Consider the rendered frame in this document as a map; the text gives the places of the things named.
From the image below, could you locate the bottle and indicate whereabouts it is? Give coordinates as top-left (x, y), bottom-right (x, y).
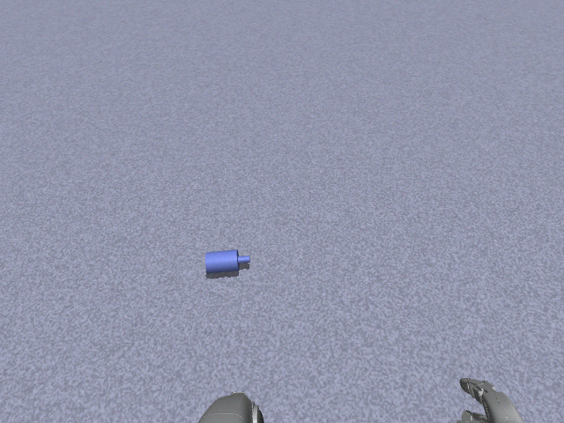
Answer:
top-left (205, 249), bottom-right (250, 273)

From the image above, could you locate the right robot hand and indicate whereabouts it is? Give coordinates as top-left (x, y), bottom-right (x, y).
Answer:
top-left (456, 378), bottom-right (524, 423)

